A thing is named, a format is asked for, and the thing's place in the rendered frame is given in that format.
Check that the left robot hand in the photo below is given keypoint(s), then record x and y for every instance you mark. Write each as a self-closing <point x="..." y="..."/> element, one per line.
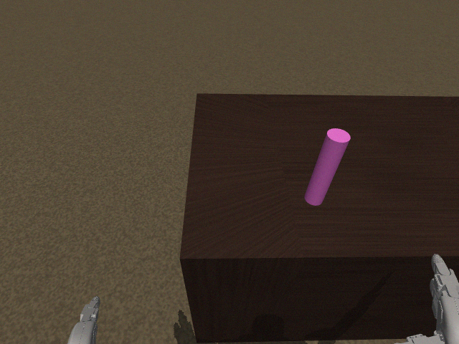
<point x="85" y="331"/>

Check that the right robot hand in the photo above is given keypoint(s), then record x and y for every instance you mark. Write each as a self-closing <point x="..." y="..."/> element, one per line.
<point x="444" y="288"/>

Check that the can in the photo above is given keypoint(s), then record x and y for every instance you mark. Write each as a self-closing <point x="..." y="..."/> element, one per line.
<point x="329" y="158"/>

